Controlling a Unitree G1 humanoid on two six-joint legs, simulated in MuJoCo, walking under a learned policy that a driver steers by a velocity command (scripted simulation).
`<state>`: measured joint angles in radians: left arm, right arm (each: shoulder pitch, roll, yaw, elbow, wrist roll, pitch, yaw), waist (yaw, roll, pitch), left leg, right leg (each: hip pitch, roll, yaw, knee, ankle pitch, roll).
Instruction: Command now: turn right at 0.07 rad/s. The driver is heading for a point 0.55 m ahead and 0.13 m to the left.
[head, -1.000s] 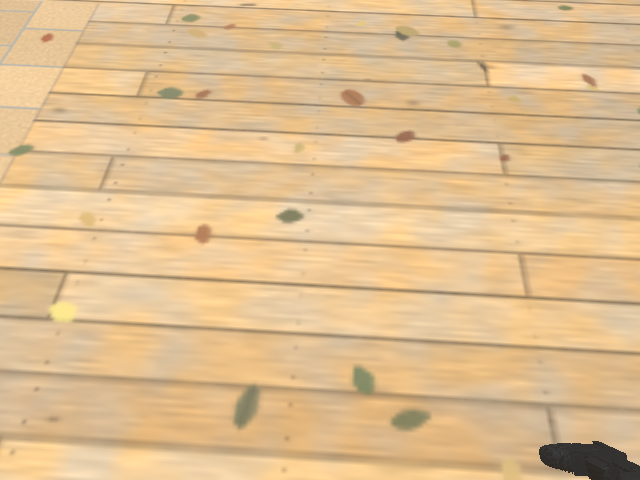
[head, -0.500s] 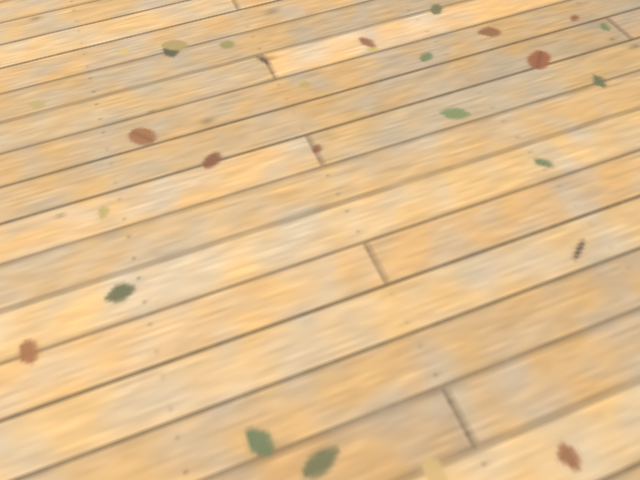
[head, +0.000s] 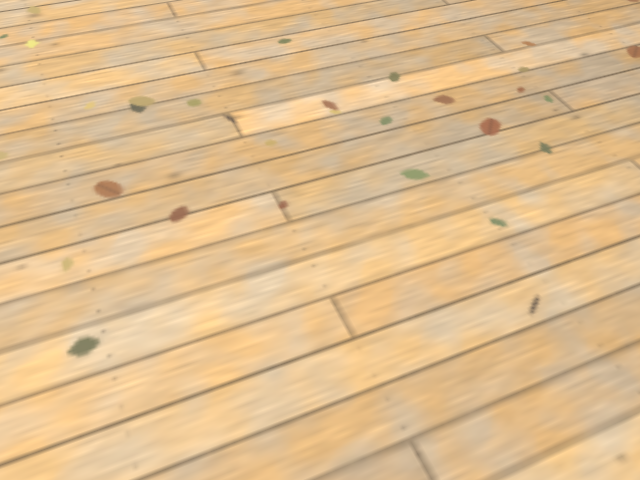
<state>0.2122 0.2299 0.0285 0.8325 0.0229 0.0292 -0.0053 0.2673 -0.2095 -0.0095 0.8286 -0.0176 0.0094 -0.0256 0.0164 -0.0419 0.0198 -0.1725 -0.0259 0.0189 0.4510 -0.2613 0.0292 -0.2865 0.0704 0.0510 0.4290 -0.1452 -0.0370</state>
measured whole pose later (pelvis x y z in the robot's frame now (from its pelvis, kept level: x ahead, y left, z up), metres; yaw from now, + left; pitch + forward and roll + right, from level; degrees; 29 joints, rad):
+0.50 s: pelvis +0.03 +0.01 +0.00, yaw +0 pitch -2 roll +0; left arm 0.22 0.20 0.02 1.09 0.01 0.00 0.03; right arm 0.28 -0.20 -0.01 1.03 -0.01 0.00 -0.03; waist 0.00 0.00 0.03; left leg -0.08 -0.03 0.01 0.38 -0.27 0.04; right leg -0.20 0.06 0.05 0.37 -0.14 -0.03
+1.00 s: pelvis +0.04 +0.02 +0.00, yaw +1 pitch -1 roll -1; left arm 0.24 0.16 0.00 1.19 0.00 0.01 0.04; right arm 0.32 -0.15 0.01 1.13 -0.01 -0.01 -0.05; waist 0.00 0.00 0.03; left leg -0.07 -0.04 0.01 0.38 -0.29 0.05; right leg -0.19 0.06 0.05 0.38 -0.16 -0.02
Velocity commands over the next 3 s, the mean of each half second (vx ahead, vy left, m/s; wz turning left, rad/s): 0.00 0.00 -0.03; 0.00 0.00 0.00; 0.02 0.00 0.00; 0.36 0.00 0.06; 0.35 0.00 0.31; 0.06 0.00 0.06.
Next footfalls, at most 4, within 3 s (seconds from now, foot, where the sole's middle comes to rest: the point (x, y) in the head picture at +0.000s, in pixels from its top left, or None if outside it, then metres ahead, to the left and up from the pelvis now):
1.78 right None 0.25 -0.11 -0.78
2.28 left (294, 459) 0.57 0.06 -0.78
2.76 right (374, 428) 0.64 -0.11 -0.78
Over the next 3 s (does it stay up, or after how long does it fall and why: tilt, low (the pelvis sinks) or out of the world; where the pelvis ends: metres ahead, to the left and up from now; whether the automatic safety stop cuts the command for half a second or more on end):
stays up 0.58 -0.02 0.00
